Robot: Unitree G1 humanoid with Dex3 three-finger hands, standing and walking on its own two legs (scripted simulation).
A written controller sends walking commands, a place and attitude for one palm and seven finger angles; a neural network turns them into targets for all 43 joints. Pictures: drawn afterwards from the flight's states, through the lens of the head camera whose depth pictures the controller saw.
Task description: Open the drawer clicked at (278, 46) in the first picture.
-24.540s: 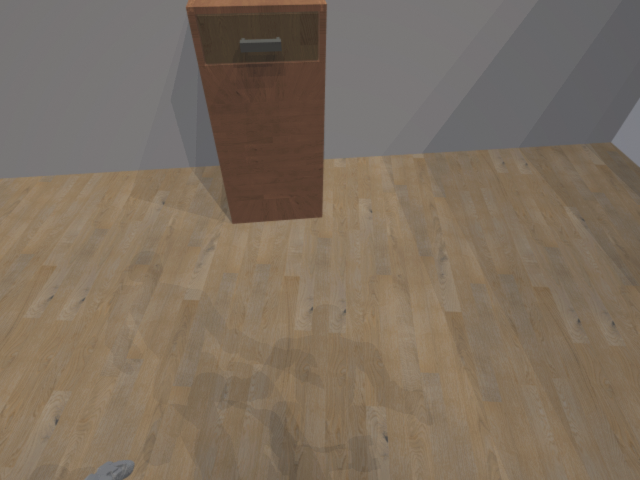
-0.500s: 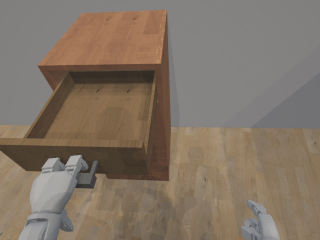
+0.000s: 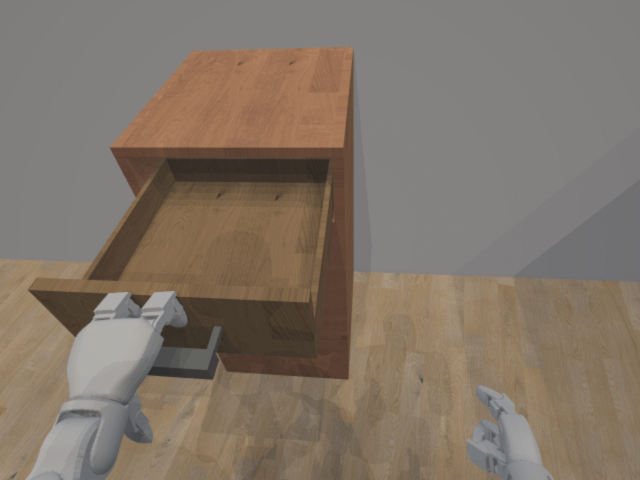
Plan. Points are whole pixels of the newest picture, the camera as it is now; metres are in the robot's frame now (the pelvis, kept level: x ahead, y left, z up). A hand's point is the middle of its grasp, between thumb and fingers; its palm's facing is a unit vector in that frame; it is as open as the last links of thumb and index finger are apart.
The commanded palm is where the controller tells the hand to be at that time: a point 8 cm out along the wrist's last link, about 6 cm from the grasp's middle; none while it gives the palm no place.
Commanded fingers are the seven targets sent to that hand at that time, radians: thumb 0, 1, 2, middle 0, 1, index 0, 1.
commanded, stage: lift the hand off the handle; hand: left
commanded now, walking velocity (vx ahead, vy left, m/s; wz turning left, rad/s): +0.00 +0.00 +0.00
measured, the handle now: (172, 346) +0.25 +0.25 +0.03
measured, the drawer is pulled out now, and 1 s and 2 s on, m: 0.29 0.29 0.29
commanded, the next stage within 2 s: draw the hand back to the body in 0.90 s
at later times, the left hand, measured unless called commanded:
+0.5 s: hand (126, 321) +0.22 +0.25 +0.13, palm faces +0.14 -0.05 -0.99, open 13.3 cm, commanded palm +0.19 +0.25 +0.19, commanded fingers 0.00 -0.50 0.30 -0.30 -1.20 -0.30 -1.20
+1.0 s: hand (107, 297) +0.23 +0.25 +0.17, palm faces +0.12 -0.04 -0.99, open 13.9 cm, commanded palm +0.19 +0.25 +0.23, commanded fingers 0.00 -0.50 0.30 -0.30 -1.20 -0.30 -1.20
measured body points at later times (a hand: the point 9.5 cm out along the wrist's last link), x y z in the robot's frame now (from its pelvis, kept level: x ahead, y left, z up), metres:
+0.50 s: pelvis +0.01 +0.01 +0.01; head +0.00 -0.04 +0.46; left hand +0.21 +0.25 +0.19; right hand +0.25 -0.18 -0.08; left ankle -0.01 +0.12 -0.73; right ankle +0.04 -0.10 -0.73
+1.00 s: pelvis +0.01 -0.01 +0.01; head -0.01 -0.06 +0.46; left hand +0.21 +0.25 +0.23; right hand +0.25 -0.21 -0.07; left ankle -0.01 +0.12 -0.73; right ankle +0.04 -0.10 -0.73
